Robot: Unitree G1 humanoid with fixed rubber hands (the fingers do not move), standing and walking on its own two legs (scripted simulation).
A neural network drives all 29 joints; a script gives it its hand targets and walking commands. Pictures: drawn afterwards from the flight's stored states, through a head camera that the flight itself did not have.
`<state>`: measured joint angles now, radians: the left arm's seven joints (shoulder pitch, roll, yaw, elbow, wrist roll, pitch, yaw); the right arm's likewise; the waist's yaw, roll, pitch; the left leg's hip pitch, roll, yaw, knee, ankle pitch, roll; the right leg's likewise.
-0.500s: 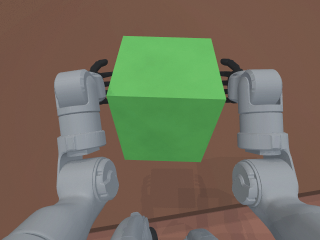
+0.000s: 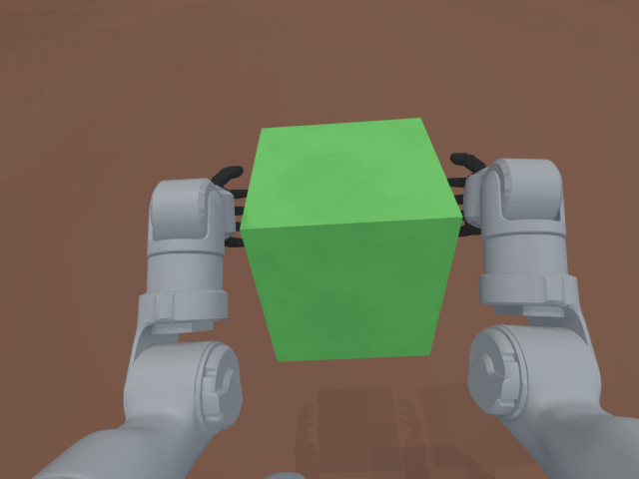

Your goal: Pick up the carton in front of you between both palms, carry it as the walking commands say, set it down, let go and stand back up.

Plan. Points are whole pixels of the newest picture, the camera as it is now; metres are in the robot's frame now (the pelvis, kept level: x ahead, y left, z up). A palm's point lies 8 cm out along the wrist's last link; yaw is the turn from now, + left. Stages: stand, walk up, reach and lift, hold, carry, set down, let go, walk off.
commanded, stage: carry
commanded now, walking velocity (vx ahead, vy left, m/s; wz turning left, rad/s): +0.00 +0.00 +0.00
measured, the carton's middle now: (346, 243) +0.39 +0.02 +0.08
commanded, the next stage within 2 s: none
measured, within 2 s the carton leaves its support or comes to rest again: neither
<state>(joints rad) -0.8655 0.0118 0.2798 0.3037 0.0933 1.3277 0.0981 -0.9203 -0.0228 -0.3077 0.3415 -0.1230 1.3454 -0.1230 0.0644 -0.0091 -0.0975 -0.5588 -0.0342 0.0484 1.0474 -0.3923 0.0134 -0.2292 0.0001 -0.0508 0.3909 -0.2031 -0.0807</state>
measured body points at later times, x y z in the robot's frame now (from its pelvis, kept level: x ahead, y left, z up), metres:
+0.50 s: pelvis +0.01 +0.01 -0.01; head +0.00 +0.01 +0.44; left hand +0.37 +0.18 +0.11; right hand +0.38 -0.13 +0.11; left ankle -0.03 +0.10 -0.75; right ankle -0.02 -0.09 -0.75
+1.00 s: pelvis -0.04 +0.01 -0.02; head -0.08 +0.01 +0.43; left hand +0.31 +0.17 +0.12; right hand +0.32 -0.14 +0.12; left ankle -0.03 +0.10 -0.75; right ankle -0.02 -0.09 -0.75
